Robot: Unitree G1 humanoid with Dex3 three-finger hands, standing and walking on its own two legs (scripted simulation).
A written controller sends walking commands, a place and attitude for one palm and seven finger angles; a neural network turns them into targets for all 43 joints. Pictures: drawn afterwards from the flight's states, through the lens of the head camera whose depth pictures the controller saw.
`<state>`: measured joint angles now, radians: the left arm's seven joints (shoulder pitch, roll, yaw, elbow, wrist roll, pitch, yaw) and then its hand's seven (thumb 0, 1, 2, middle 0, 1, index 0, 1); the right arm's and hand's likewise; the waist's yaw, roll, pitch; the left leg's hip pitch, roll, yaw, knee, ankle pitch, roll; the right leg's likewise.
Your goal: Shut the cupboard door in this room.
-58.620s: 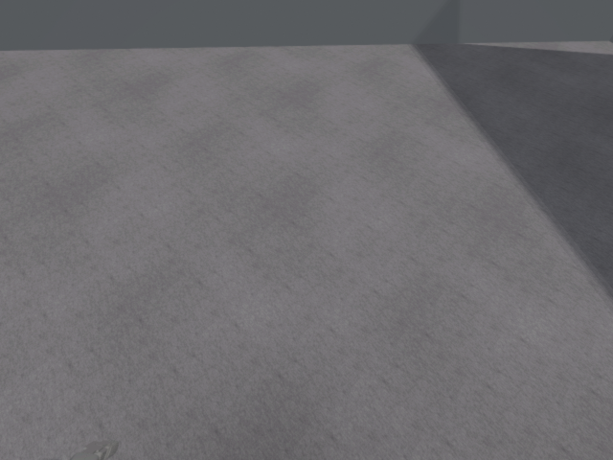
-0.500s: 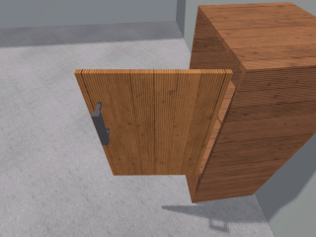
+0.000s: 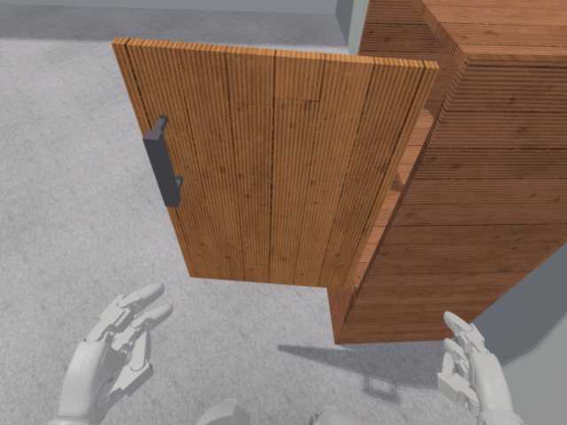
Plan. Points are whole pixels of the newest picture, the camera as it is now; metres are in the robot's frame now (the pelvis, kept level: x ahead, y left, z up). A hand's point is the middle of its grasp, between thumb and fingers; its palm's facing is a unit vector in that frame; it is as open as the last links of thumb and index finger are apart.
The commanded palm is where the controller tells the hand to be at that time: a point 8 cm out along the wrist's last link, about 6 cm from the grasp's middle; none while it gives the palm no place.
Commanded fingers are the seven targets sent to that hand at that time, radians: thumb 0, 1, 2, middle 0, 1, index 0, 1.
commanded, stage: raise the hand and make a fist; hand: left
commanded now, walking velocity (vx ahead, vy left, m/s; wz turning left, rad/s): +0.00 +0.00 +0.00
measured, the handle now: (167, 162) +0.47 +0.22 +0.10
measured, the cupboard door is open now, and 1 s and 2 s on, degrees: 83 83 83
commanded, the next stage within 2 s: bring the fist close to the handle in 1.54 s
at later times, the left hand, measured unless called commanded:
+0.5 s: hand (117, 342) +0.21 +0.21 +0.06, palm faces +0.03 -1.00 -0.03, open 4.0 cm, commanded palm +0.18 +0.26 +0.06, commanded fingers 0.00 0.90 0.90 -1.01 -1.18 -1.01 -1.18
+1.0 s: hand (94, 317) +0.22 +0.23 +0.09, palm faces +0.02 -1.00 -0.05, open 3.1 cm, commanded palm +0.20 +0.29 +0.10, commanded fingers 0.00 0.90 0.90 -1.30 -1.50 -1.30 -1.50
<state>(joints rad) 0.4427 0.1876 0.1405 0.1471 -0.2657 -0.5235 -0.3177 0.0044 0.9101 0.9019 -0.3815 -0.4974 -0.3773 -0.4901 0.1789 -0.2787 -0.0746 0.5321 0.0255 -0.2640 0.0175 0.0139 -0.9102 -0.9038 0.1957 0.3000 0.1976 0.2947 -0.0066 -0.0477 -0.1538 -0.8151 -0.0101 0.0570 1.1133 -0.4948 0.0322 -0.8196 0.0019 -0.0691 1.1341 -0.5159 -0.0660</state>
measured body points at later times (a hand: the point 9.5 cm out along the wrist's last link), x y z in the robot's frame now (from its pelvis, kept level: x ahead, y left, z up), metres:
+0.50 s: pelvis +0.01 +0.01 +0.00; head +0.06 +0.01 +0.45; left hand +0.20 +0.26 +0.07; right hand +0.16 -0.22 -0.08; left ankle +0.03 +0.11 -0.65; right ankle +0.03 -0.08 -0.65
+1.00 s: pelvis +0.01 +0.05 +0.02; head +0.05 +0.06 +0.47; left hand +0.22 +0.29 +0.10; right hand +0.21 -0.17 -0.03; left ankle +0.03 +0.11 -0.65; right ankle +0.03 -0.08 -0.65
